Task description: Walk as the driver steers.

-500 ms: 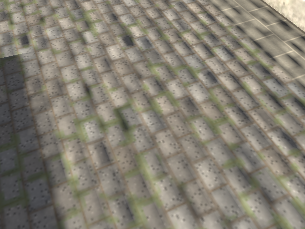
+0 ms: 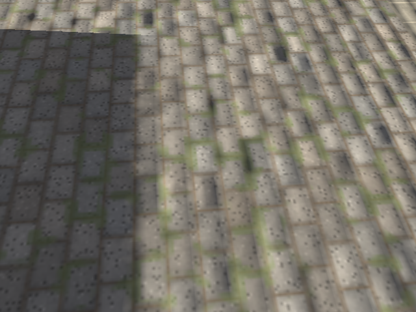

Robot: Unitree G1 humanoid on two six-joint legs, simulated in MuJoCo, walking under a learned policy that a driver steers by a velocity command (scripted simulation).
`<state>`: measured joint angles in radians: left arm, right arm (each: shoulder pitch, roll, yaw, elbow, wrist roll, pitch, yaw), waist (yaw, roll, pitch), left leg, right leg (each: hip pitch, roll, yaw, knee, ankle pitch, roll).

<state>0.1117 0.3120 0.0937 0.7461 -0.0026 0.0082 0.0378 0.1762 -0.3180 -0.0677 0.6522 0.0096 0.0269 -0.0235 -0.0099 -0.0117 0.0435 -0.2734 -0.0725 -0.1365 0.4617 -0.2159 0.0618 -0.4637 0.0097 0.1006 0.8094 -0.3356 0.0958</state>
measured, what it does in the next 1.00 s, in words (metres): steps on the spot: right foot, then left foot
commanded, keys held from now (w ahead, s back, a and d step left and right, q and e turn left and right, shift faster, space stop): q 0.10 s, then no key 0.90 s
